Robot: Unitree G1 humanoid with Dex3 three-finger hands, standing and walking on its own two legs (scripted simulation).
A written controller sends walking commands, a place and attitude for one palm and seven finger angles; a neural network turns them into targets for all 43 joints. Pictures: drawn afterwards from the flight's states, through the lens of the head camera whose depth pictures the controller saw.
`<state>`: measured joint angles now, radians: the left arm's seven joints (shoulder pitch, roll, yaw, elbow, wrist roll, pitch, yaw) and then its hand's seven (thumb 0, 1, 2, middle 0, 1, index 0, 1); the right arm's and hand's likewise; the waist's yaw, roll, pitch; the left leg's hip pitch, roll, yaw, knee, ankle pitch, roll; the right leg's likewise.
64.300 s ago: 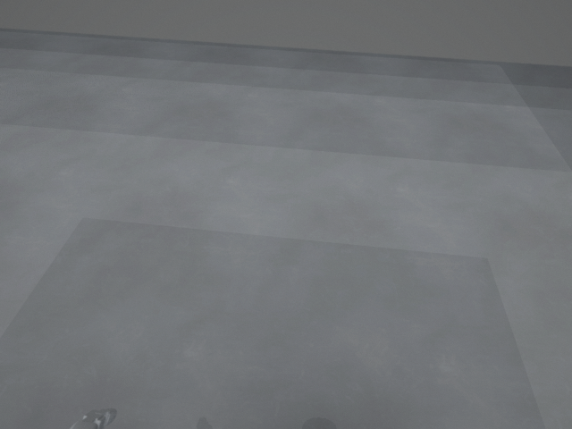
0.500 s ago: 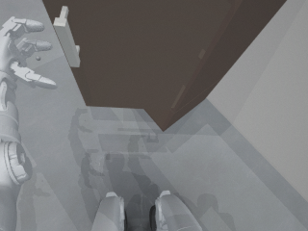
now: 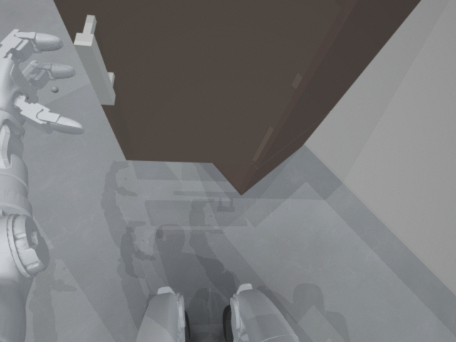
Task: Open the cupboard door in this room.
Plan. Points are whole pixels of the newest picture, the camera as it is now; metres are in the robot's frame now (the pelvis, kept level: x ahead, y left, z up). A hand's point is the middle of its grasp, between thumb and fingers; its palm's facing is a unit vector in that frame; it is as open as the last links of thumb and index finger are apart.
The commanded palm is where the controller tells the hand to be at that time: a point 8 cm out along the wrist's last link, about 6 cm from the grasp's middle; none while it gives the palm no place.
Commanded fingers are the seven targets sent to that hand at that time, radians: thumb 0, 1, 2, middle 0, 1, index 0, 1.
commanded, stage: slide the fingers in behind the handle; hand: left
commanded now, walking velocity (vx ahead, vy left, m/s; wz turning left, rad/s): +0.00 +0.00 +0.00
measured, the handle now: (99, 63) +0.56 +0.17 +0.07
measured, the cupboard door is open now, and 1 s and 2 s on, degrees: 51 51 51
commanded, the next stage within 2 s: close the thumb around the handle in 1.62 s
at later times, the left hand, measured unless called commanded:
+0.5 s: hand (78, 94) +0.50 +0.20 +0.06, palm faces -0.06 -1.00 -0.01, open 14.0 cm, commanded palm +0.48 +0.23 +0.06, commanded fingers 0.00 -0.50 0.30 -0.30 -1.20 -0.30 -1.20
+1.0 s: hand (103, 96) +0.50 +0.17 +0.06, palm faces -0.06 -1.00 -0.02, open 14.0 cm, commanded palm +0.48 +0.20 +0.06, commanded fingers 0.00 -0.50 0.30 -0.30 -1.20 -0.30 -1.20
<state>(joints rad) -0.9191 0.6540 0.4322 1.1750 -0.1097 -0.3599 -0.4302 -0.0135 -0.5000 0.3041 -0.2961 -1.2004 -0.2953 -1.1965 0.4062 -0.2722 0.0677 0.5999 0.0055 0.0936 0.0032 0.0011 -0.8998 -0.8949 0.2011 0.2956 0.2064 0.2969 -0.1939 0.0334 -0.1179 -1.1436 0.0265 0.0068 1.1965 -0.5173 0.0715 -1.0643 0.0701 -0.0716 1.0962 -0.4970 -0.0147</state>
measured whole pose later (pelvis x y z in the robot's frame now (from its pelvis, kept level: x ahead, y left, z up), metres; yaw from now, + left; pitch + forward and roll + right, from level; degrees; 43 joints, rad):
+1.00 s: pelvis -0.01 -0.02 +0.00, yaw +1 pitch +24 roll -4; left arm -0.89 0.48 0.34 1.16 -0.10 -0.43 -0.28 -0.01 -0.50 0.30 -0.30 -1.20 -0.30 -1.20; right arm 0.39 -0.27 0.04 0.61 0.00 0.08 0.03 0.00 -0.90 -0.90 0.20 0.30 0.20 0.30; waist -0.18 0.03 -0.13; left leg -1.11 0.02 0.00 1.19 -0.51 0.05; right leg -1.04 0.07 -0.07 1.12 -0.50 -0.04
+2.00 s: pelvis -0.01 -0.01 +0.00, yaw +1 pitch +25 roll -4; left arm -0.91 0.44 0.31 1.17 -0.09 -0.46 -0.22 -0.01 -0.16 0.45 -0.32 -1.24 -0.31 -1.23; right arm 0.37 -0.27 0.03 0.62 -0.01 0.07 0.03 0.00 -0.90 -0.90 0.20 0.30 0.20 0.30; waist -0.18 0.04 -0.13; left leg -1.13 0.01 0.00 1.20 -0.51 0.05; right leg -1.06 0.06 -0.07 1.14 -0.51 -0.03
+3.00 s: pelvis +0.02 -0.02 +0.03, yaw +0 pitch +20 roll -2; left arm -0.29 0.23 0.19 0.58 -0.21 -0.42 -0.19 0.01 0.70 0.73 -0.32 -1.33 -0.34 -1.33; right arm 0.35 -0.25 0.00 0.52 0.02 0.09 0.05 0.01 -0.90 -0.90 0.20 0.30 0.20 0.30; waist -0.09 0.03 -0.17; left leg -0.90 0.02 0.05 1.05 -0.51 0.05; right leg -0.87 0.07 -0.01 1.02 -0.50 -0.03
